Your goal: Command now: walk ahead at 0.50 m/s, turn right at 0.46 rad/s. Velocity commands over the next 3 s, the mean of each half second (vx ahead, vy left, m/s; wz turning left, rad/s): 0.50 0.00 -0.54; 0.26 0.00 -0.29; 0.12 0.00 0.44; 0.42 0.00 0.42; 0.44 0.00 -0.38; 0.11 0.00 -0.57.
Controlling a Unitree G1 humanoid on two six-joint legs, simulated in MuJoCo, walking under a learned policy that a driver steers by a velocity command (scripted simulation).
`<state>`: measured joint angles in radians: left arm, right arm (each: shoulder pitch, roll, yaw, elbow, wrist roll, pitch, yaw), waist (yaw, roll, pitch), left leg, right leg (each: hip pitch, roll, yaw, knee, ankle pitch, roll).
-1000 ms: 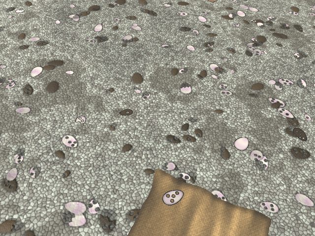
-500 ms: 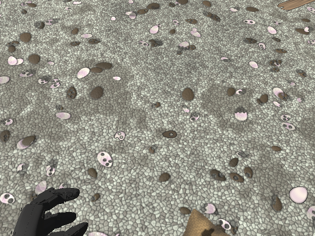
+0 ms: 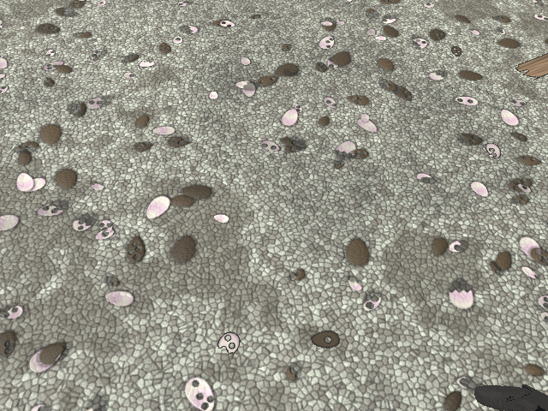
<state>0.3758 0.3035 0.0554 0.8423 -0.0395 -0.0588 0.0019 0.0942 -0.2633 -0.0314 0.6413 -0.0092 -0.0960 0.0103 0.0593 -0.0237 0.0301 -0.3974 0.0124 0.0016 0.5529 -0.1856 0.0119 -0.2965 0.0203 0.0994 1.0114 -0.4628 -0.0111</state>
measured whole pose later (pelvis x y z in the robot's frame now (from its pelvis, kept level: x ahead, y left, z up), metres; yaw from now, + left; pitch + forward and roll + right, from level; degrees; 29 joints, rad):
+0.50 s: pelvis +0.26 -0.07 -0.01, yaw -19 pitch +1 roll +1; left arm 0.11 0.31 0.07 0.66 -0.02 -0.04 -0.04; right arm 0.29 -0.31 -0.06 0.78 0.02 -0.08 -0.01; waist -0.04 0.00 0.08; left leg -0.25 0.05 0.02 1.14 -0.49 -0.03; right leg -0.46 0.06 -0.02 0.63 -0.20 -0.10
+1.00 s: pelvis +0.47 -0.12 +0.00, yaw -26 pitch +1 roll +0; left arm 0.20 0.29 0.04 0.76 0.00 0.02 0.02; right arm 0.12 -0.25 -0.03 0.69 0.00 -0.06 0.03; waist 0.01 -0.01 0.06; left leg -0.42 -0.07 -0.03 0.49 -0.08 0.04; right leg -0.36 0.07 0.09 1.05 -0.55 0.04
